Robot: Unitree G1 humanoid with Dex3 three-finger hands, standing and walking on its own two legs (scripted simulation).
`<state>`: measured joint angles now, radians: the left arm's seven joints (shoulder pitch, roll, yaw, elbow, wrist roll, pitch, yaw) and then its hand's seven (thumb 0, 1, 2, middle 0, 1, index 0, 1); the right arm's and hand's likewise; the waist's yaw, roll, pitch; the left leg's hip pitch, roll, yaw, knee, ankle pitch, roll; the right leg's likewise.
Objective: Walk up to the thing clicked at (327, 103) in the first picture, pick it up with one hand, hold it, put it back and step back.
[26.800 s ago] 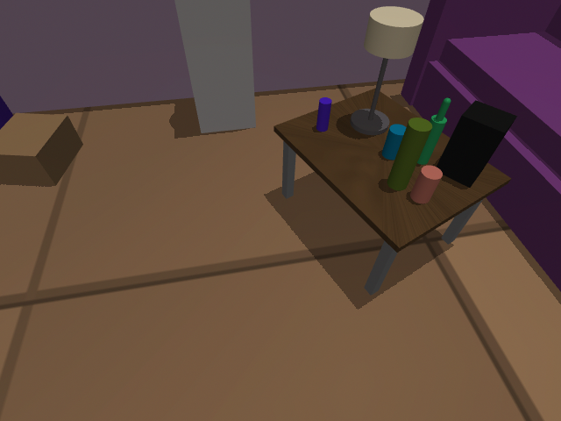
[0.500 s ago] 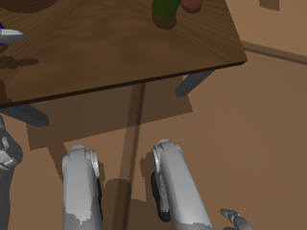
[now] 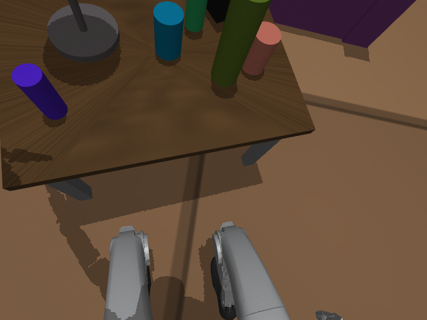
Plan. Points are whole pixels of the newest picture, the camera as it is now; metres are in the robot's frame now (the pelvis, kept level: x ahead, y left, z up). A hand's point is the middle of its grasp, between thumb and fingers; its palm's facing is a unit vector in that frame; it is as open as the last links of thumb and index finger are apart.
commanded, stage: home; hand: left
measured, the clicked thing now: (43, 94) +0.55 +0.29 -0.10
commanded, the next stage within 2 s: none
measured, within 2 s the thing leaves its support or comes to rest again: neither
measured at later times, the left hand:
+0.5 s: hand out of the picture +0.38 +0.34 +0.08, palm faces +0.31 -0.86 -0.41, open 17.2 cm
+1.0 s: hand (31, 311) +0.20 +0.18 +0.10, palm faces +0.23 -0.94 -0.24, open 17.4 cm
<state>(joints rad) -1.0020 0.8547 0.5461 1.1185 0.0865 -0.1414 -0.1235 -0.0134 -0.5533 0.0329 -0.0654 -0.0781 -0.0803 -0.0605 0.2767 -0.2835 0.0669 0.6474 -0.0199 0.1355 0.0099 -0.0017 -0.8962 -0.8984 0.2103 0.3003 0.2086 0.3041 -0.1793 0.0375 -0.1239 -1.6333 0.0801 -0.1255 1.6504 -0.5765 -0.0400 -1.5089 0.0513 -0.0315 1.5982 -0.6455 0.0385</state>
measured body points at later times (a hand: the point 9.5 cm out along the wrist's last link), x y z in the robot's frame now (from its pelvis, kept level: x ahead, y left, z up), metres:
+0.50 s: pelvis +0.04 +0.01 +0.14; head +0.13 +0.05 +0.58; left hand +0.36 +0.38 +0.11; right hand +0.12 -0.25 +0.03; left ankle +0.07 +0.14 -0.53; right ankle +0.05 -0.14 -0.53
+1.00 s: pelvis +0.05 -0.01 +0.17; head +0.07 -0.01 +0.62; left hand +0.18 +0.23 +0.12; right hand +0.25 -0.22 +0.09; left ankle +0.07 +0.14 -0.53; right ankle +0.05 -0.14 -0.53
